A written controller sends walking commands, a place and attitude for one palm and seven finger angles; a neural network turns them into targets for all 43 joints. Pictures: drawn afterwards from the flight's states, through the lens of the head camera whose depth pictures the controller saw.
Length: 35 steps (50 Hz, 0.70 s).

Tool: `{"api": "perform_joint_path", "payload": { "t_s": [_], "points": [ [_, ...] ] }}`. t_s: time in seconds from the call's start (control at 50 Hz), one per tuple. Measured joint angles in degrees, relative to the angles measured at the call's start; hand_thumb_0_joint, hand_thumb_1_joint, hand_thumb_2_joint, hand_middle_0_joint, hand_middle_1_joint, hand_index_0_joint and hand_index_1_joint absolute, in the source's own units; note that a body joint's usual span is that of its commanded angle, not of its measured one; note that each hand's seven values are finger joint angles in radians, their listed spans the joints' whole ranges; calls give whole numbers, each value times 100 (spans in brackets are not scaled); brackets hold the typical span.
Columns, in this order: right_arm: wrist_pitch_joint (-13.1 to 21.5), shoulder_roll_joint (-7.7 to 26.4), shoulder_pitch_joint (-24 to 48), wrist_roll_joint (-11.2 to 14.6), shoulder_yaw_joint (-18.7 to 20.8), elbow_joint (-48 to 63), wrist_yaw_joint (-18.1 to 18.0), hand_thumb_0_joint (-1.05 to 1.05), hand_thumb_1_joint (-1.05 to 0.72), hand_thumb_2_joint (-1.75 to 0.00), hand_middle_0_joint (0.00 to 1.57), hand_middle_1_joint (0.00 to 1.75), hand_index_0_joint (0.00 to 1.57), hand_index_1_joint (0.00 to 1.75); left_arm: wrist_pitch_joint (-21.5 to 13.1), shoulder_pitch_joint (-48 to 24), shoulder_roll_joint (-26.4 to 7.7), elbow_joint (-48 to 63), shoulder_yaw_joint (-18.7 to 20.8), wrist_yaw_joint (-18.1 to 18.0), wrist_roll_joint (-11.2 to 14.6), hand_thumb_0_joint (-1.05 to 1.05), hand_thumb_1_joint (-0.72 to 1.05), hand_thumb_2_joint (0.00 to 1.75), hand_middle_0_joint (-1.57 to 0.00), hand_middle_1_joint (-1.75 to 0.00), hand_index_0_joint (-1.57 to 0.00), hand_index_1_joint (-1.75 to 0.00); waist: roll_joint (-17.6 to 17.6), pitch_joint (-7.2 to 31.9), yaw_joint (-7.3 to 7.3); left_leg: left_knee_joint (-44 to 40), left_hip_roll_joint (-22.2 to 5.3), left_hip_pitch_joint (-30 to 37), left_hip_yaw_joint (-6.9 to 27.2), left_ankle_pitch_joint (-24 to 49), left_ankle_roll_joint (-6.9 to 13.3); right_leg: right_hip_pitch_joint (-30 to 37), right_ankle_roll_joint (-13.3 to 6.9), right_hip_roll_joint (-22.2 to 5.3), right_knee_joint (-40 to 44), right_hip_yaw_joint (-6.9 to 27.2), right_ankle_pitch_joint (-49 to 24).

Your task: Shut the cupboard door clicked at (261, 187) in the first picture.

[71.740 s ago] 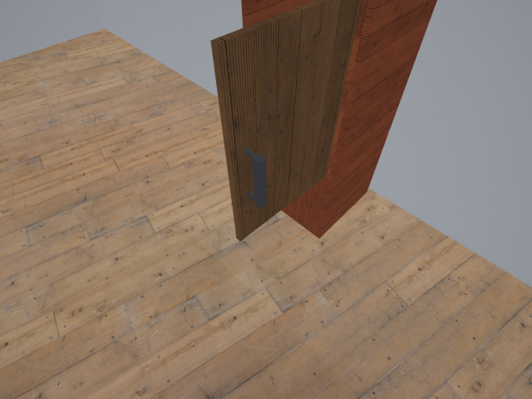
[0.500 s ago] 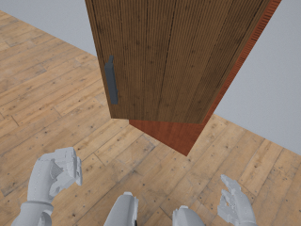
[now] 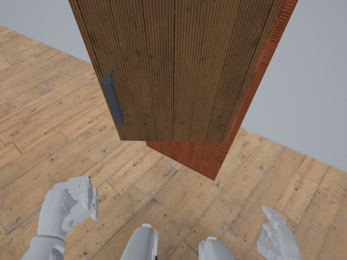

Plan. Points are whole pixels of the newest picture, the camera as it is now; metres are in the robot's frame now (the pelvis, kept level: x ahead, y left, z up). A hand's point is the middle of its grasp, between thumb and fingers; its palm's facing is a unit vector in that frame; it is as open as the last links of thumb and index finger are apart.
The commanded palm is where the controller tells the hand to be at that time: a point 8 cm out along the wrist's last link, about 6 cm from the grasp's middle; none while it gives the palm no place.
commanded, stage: bring the fist close to the handle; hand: left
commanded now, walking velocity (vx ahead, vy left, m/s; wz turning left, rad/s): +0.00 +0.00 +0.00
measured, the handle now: (115, 98) +0.51 +0.20 +0.04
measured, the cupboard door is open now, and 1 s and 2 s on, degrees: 29 29 24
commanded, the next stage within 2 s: push the door shut along its arc in 1.42 s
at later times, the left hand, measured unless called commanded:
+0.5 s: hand (104, 164) +0.31 +0.17 +0.05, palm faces +0.03 -1.00 -0.03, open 3.1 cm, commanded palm +0.29 +0.22 +0.05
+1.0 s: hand (122, 130) +0.40 +0.16 +0.05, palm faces +0.04 -1.00 -0.04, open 3.1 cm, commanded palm +0.39 +0.20 +0.04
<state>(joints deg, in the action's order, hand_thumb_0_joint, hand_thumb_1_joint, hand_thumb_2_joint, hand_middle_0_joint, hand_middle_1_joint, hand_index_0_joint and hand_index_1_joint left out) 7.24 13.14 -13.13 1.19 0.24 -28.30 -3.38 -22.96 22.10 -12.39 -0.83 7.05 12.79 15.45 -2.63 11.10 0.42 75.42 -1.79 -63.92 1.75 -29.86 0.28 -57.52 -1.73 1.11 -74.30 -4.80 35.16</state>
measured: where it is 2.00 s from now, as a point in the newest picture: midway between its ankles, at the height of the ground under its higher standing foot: outside the picture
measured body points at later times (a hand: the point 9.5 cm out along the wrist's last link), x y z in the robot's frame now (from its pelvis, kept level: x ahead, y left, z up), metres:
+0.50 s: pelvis +0.00 +0.01 +0.00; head +0.08 +0.01 +0.45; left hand +0.30 +0.23 +0.06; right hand +0.16 -0.23 -0.09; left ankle +0.06 +0.12 -0.62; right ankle +0.01 -0.11 -0.62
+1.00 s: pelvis +0.00 +0.01 +0.01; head +0.10 +0.01 +0.45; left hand +0.39 +0.21 +0.05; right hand +0.12 -0.24 -0.11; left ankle +0.06 +0.12 -0.62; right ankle +0.01 -0.11 -0.62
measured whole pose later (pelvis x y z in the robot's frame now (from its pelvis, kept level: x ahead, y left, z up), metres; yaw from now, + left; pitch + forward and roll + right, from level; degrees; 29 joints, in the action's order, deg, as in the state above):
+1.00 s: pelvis +0.00 +0.01 +0.01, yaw -1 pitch +21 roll -2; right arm 1.8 13.4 -15.0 -0.4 0.2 -34.8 -0.9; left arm -25.8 -20.8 -12.2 -36.6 8.5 2.2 8.2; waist -2.5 10.1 -2.9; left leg 72.1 -1.6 -64.8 -0.1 -28.5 1.2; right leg -59.2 -0.7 0.9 -71.4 -2.9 33.3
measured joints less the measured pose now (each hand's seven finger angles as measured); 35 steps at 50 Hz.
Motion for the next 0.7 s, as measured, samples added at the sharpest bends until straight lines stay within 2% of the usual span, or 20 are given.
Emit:
{"api": "perform_joint_path", "payload": {
  "t_s": [0.08,0.16,0.22,0.28,0.36,0.46,0.54,0.7],
  "points": [
    [25,-15,-2,-24,-2,11,-25,1,-91,-90,20,30,21,30,-150,16,15,77,17,-49,7,2,90,90,-130,-150,-130,-150,26,14,21,12,-3,1,12,-11,-16,3,-13,5,-14,-11,13],
    [56,27,43,-49,-18,-46,-20,1,-91,-90,20,30,21,30,-359,-319,-3,-34,44,-108,-31,2,90,90,-131,-150,-130,-150,8,10,39,113,9,-100,58,-30,-17,-66,-22,-2,-93,-57,41],
    [48,61,91,-37,-39,-83,-17,1,-91,-90,20,30,21,30,-280,-723,-6,-261,-11,-104,-69,1,90,90,-131,-150,-130,-150,-22,-23,24,180,18,-191,79,-31,-4,-140,-17,-8,-144,-77,43],
    [22,62,108,-23,-60,-110,-24,1,-91,-90,20,30,21,30,-41,-1098,7,-469,-127,-116,-139,1,90,90,-131,-150,-130,-150,-33,-59,-18,175,18,-231,63,-12,16,-184,0,-11,-135,-61,17],
    [-45,11,56,-31,-69,-143,-7,1,-91,-90,20,30,21,30,184,-1423,33,-586,-186,-274,-225,2,90,90,-131,-150,-130,-150,-5,-70,-94,61,9,-172,-8,24,42,-160,28,-7,-37,10,-42],
    [-147,-14,-73,-65,-76,-217,62,1,-91,-90,20,30,21,30,127,-1742,70,-828,-105,-598,-332,2,90,90,-131,-150,-130,-150,9,-23,-150,-116,14,-36,-74,64,69,-49,64,-16,131,76,-101],
    [-228,16,-124,-78,-87,-294,106,1,-91,-90,20,30,21,30,82,-2133,50,-1343,-51,-704,-426,1,90,90,-130,-150,-130,-150,16,-28,-174,-182,29,-2,-94,85,89,-17,85,-30,198,94,-125],
    [-257,77,-94,-109,-30,-445,126,1,-91,-90,20,30,21,30,-48,-2856,187,-1958,-292,-836,-590,2,90,90,-130,-150,-130,-150,12,-120,-242,-219,51,-55,-123,112,120,-69,119,-53,241,122,-160]
  ]
}}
